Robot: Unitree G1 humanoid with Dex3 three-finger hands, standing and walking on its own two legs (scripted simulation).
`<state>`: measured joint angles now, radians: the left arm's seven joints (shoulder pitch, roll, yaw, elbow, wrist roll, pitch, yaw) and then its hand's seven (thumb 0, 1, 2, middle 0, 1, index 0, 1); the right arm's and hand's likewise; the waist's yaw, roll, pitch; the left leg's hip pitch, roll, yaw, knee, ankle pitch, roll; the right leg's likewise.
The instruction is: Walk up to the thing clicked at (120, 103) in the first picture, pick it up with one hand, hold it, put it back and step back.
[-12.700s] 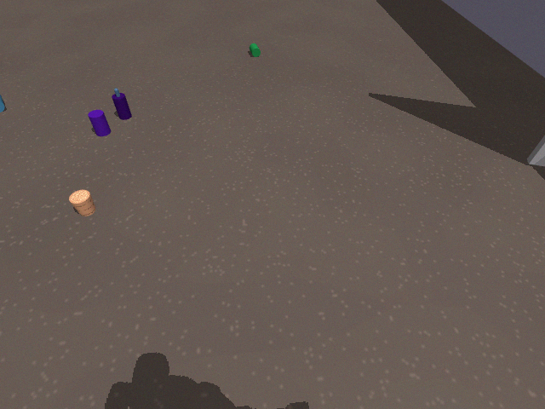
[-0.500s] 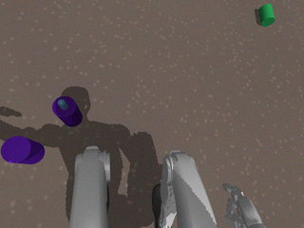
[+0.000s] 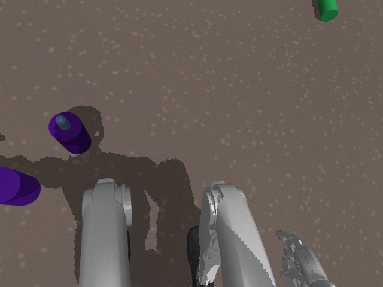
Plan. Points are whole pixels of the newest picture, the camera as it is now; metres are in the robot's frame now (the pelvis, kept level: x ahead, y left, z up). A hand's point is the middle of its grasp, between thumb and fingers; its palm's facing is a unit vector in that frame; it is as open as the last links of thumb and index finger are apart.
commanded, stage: go down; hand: left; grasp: from the side
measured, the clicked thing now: (70, 132) +0.47 +0.30 -0.29
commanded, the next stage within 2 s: none
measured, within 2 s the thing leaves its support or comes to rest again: neither
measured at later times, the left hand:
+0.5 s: hand out of the picture +0.37 +0.48 +0.01, palm faces +0.34 -0.94 -0.05, open 17.6 cm
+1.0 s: hand out of the picture +0.37 +0.48 +0.01, palm faces +0.33 -0.94 -0.03, open 17.4 cm
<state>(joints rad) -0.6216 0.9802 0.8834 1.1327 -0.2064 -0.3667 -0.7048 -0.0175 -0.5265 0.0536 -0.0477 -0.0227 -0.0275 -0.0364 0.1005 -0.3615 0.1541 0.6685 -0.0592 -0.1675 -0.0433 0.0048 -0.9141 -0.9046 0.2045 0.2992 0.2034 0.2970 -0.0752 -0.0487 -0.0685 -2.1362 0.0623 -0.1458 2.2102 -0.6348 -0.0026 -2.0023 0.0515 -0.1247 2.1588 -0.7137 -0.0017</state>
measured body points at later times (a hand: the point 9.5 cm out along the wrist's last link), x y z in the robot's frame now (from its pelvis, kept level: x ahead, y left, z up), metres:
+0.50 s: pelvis +0.00 +0.00 -0.02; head +0.21 +0.10 +0.37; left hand +0.34 +0.53 +0.01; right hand +0.17 -0.26 -0.11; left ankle +0.09 +0.13 -0.36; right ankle +0.09 -0.11 -0.36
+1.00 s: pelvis +0.00 +0.01 -0.02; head +0.21 +0.11 +0.36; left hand +0.35 +0.52 +0.01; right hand +0.17 -0.26 -0.11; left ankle +0.09 +0.13 -0.36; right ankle +0.09 -0.11 -0.36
